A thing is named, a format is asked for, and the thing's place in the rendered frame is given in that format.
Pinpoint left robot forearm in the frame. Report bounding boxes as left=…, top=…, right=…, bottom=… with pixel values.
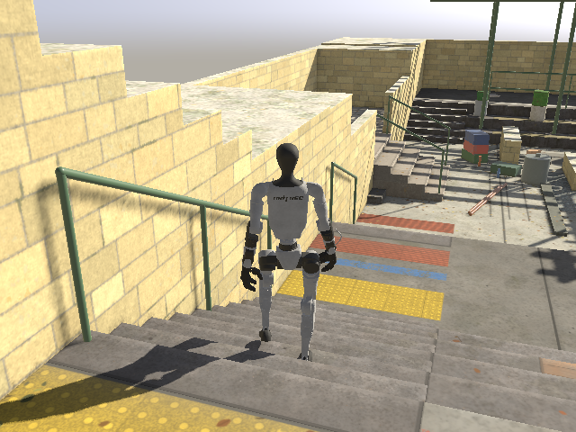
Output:
left=242, top=221, right=258, bottom=268

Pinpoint robot right upper arm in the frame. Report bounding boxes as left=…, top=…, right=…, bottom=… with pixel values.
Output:
left=306, top=182, right=330, bottom=231

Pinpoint robot right hand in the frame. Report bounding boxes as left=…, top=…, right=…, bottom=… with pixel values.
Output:
left=319, top=250, right=337, bottom=272

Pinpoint robot left upper arm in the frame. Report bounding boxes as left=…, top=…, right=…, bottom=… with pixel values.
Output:
left=249, top=182, right=269, bottom=234

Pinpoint humanoid robot head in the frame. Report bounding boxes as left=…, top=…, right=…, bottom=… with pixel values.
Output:
left=272, top=143, right=303, bottom=187

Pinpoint right robot forearm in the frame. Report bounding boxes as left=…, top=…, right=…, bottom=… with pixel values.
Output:
left=320, top=218, right=337, bottom=255

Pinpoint robot left shin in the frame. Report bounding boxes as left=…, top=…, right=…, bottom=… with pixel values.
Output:
left=259, top=273, right=272, bottom=331

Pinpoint robot left hand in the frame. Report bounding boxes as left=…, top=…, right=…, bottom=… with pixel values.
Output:
left=240, top=266, right=263, bottom=292

